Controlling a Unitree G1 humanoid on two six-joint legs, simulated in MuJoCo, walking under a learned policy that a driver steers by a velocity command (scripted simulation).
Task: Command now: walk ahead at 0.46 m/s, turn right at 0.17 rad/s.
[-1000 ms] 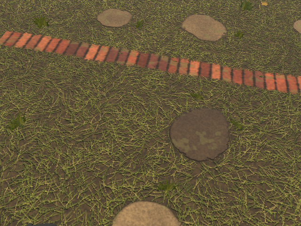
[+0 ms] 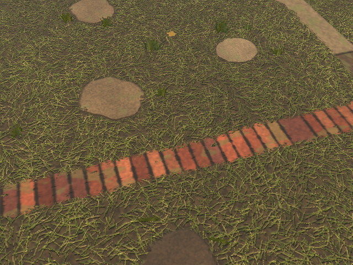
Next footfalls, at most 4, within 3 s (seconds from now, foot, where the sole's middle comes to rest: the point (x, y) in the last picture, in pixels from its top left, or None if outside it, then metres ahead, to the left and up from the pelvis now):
0.18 right None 0.27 -0.14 -0.78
0.58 left None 0.20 0.11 -0.78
1.04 right None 0.29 -0.11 -0.78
1.66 right None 0.25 -0.15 -0.78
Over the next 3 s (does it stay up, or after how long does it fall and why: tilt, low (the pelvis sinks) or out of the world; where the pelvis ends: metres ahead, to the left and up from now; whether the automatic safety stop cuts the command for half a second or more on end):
stays up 0.47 -0.05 -0.01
